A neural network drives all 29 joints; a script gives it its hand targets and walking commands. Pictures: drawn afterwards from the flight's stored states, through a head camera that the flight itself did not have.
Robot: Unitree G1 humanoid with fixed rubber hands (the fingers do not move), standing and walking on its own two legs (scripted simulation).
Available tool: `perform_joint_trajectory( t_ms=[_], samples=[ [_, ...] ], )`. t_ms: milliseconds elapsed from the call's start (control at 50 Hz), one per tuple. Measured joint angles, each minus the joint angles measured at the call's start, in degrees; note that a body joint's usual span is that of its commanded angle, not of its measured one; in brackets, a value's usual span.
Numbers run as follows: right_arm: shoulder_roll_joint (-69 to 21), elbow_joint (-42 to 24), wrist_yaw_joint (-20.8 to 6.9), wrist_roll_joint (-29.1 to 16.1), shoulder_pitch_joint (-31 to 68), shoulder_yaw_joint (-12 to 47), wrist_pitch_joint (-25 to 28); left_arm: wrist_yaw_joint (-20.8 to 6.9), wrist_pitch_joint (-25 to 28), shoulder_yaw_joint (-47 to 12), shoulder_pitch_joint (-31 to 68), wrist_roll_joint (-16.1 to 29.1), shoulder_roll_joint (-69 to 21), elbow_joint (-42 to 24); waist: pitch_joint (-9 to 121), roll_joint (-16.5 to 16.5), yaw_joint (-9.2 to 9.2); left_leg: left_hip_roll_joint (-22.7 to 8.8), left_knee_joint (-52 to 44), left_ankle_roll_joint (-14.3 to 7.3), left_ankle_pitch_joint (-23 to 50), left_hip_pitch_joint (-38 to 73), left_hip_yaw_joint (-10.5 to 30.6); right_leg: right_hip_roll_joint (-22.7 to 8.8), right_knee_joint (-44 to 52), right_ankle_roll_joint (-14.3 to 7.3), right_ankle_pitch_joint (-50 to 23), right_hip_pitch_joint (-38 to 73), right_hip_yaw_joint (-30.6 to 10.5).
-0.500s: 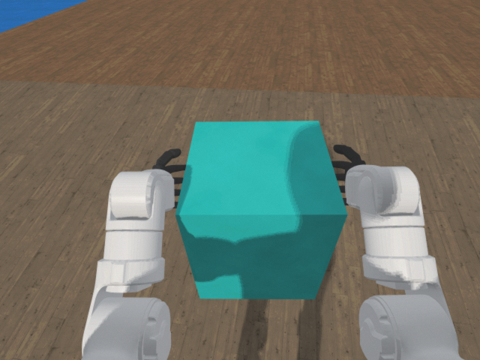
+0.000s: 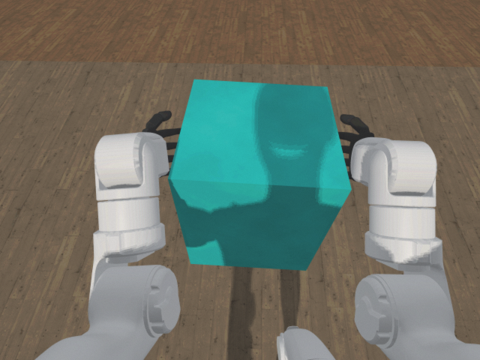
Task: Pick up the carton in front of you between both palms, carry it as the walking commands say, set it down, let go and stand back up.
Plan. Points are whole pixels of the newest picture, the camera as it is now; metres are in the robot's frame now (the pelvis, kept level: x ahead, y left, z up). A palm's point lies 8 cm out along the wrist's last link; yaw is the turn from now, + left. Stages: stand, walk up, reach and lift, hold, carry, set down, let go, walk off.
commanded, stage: carry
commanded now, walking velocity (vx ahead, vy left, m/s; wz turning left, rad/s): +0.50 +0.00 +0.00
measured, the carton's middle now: (254, 181) +0.39 -0.03 +0.09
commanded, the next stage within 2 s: none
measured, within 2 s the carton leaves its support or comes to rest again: neither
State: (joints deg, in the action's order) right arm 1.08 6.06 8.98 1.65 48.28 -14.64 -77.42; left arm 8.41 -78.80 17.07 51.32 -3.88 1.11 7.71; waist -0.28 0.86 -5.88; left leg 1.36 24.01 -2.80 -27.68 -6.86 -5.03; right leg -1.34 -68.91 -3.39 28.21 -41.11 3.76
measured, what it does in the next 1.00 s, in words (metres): climbs: right foot 0.05 m higher, then left foot 0.03 m higher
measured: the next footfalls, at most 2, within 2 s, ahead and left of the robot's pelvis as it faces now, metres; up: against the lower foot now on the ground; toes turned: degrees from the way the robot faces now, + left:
right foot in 0.12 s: +0.29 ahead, -0.09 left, +0.05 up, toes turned -6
left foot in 0.56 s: +0.57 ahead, +0.08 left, +0.08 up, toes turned +6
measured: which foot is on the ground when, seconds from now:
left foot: down 0.00-0.14, up 0.16-0.54, down 0.56-1.00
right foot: up 0.00-0.10, down 0.12-0.56, up 0.58-0.96, down 0.98-1.00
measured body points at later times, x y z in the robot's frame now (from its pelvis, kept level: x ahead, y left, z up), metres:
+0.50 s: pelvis +0.33 -0.02 +0.04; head +0.38 -0.02 +0.49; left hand +0.71 +0.17 +0.21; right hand +0.74 -0.13 +0.20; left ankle +0.48 +0.10 -0.63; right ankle +0.25 -0.09 -0.69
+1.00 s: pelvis +0.65 -0.02 +0.07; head +0.67 -0.02 +0.52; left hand +1.05 +0.12 +0.24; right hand +1.04 -0.18 +0.25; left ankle +0.53 +0.08 -0.65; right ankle +0.78 -0.11 -0.63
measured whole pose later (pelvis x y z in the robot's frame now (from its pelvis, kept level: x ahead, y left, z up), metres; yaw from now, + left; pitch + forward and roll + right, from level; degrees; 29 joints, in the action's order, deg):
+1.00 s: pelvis +0.65 -0.02 +0.07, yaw +0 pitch +4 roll -2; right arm 1.5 7.5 7.6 2.6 50.0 -15.8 -76.0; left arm 6.6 -76.4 16.4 49.4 -6.1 -0.3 6.4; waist 2.0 2.7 -1.8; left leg -4.2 35.0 0.1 -30.4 -9.3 -5.7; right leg 0.7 -38.3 -4.9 14.9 -33.9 8.9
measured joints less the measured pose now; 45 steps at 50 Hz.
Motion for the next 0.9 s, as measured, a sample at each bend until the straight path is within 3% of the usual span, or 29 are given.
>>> perform_joint_trajectory(
  t_ms=[60,100,140,200,240,300,400,480,540,560,600,660,700,800,900],
  samples=[
    [0.1,0.2,0.0,-0.1,1.7,-1.0,0.5,-0.3,0.2,0.8,0.6,-1.1,-0.8,-1.4,0.1,0.3,-0.18,-0.8,-2.8,0.8,-1.9,4.4,0.6,0.4,13.2,-0.5,-3.6,-2.2,2.4],
    [0.4,1.1,-0.2,0.1,2.3,-1.8,0.9,-0.4,0.8,0.8,0.7,-1.8,-1.3,-1.0,0.0,0.8,1.08,-2.1,-0.8,1.3,-4.1,6.3,0.3,2.2,22.5,-1.5,-5.9,0.4,5.1],
    [1.1,1.7,-0.9,0.4,1.8,-2.7,1.4,-0.5,2.1,-0.3,0.3,-2.5,-2.3,0.3,-0.8,1.3,3.81,-4.0,11.9,1.5,-3.7,4.3,-0.2,3.8,27.6,-3.0,-12.2,5.2,7.2],
    [1.1,2.3,-2.0,1.2,0.7,-3.3,2.2,-0.4,3.1,-2.4,-2.2,-2.7,-2.8,-0.1,-2.4,0.8,8.24,-0.8,44.2,0.8,1.3,-8.7,6.3,4.6,26.6,-4.5,-8.9,8.8,7.0],
    [0.1,1.3,-2.1,2.2,0.2,-3.3,1.8,0.0,2.9,-3.1,-4.3,-1.2,-2.3,-2.0,-3.7,-0.1,10.29,0.3,55.2,-0.2,2.8,-17.1,6.6,4.8,29.7,-4.4,-7.6,12.3,6.1],
    [-1.4,-1.6,-2.2,3.6,-0.2,-3.7,1.2,0.8,2.9,-3.2,-5.7,1.2,-1.7,-4.6,-5.1,-1.3,12.28,-0.4,55.4,-0.9,4.2,-27.0,5.5,4.3,35.0,-4.0,-7.4,17.3,5.3],
    [-2.6,-6.9,-2.4,4.7,-0.3,-4.2,1.5,1.5,4.0,-2.3,-4.5,2.9,-1.5,-7.2,-4.9,-2.0,13.34,-2.7,43.3,-0.1,3.5,-36.7,3.5,3.6,40.5,-3.6,-4.7,24.7,4.3],
    [-2.5,-8.2,-2.5,5.0,-0.1,-4.1,1.4,1.2,4.2,-1.8,-2.5,2.8,-1.4,-6.6,-2.5,-1.9,12.69,-3.2,27.6,0.1,9.5,-36.5,1.4,2.9,44.0,-2.1,-1.6,30.9,3.2],
    [-2.0,-5.9,-2.2,5.4,0.6,-3.3,1.1,0.6,3.7,-1.9,-1.2,1.8,-0.9,-4.0,0.0,-2.2,10.95,-1.5,16.1,-1.1,11.8,-31.8,-1.9,1.5,43.3,-0.8,2.3,35.0,2.6],
    [-1.8,-4.3,-2.2,5.5,1.1,-2.8,1.2,0.3,3.4,-1.8,-1.1,1.5,-0.5,-3.1,0.6,-2.1,9.93,-0.7,12.5,-1.7,13.2,-28.8,-3.2,0.8,39.9,-0.4,3.8,35.3,2.9],
    [-2.1,-0.9,-2.1,5.6,1.4,-1.3,2.0,-0.5,3.2,-1.3,-1.3,1.3,0.8,-1.2,0.9,-3.0,6.88,0.5,14.2,-1.6,12.8,-26.4,-4.4,-0.8,24.9,0.7,2.6,31.5,1.1],
    [-1.9,1.5,-2.0,4.0,0.2,0.3,1.4,-1.5,2.7,-0.6,-2.3,0.8,1.1,1.2,0.8,-1.4,2.72,0.6,12.8,-1.1,9.2,-22.4,-3.5,2.4,-1.3,0.6,-0.2,19.8,-3.3],
    [-1.2,1.0,-1.5,2.4,-1.1,1.0,0.9,-1.6,1.9,-0.3,-2.7,-0.1,0.3,0.9,0.1,-0.7,0.91,0.4,9.6,-0.6,9.0,-18.9,-2.9,3.0,-7.1,0.2,-2.8,13.1,-3.3],
    [-0.6,-1.8,-0.2,-0.3,-1.1,0.5,1.0,-1.7,1.1,0.6,-2.6,-1.7,-1.2,-3.4,-1.6,-0.1,-0.96,-0.5,3.9,-0.6,7.0,-11.5,-2.1,1.1,-1.0,0.0,-4.3,1.3,-2.3],
    [-0.9,-2.3,-0.1,-0.3,1.0,-0.7,1.5,-1.7,1.1,0.8,-2.6,-2.0,-1.5,-6.5,-0.2,0.0,-0.01,-1.4,0.4,1.1,3.2,-4.7,-1.4,-0.9,16.4,0.4,-7.5,-1.2,-0.1]
  ],
)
